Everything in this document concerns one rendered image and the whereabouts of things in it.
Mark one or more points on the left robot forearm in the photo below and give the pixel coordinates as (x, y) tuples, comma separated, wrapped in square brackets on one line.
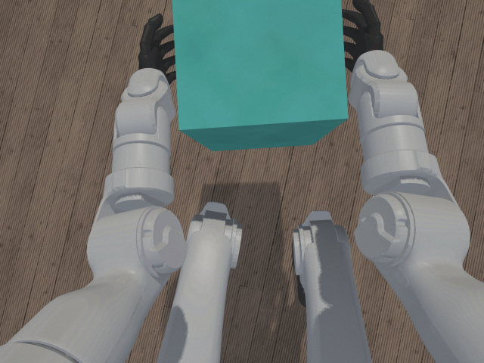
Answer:
[(141, 147)]

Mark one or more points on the right robot forearm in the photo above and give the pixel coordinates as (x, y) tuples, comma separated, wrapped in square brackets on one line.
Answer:
[(391, 130)]

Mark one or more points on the left robot upper arm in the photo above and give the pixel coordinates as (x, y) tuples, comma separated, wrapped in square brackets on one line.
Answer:
[(131, 255)]

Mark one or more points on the robot shin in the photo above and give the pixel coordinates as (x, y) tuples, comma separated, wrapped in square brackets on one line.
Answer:
[(197, 220), (342, 235)]

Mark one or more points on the right robot hand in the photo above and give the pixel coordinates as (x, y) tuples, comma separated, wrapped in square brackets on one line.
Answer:
[(367, 37)]

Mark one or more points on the right robot upper arm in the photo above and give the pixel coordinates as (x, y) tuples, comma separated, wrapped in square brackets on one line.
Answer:
[(419, 243)]

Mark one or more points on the carton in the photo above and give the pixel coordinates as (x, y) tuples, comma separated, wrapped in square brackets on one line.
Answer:
[(259, 73)]

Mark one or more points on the left robot hand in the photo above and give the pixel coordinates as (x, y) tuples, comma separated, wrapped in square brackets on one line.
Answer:
[(152, 53)]

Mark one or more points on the right robot shin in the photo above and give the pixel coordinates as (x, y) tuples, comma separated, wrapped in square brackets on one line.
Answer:
[(342, 235)]

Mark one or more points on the left robot shin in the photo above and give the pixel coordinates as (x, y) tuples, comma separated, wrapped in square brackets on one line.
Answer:
[(197, 220)]

